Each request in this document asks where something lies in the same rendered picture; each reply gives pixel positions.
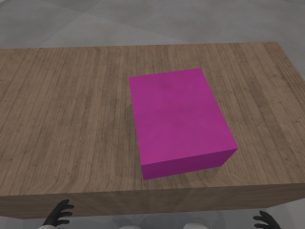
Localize pedestal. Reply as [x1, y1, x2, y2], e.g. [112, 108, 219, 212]
[0, 41, 305, 219]

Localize robot left hand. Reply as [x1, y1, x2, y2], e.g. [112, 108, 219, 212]
[42, 199, 74, 229]

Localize carton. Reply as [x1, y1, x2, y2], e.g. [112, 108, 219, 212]
[128, 68, 238, 180]

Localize robot right hand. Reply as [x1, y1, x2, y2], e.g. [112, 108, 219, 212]
[253, 210, 281, 229]

